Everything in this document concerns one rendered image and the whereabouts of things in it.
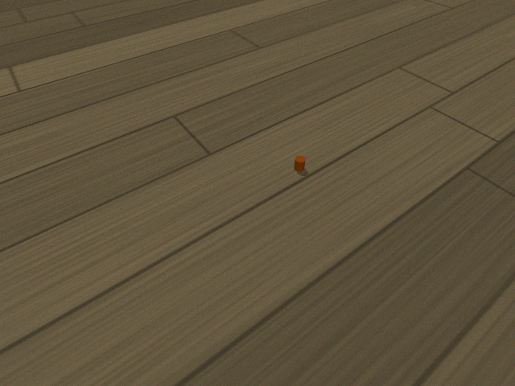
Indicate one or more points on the tin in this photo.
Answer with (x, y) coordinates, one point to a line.
(299, 163)

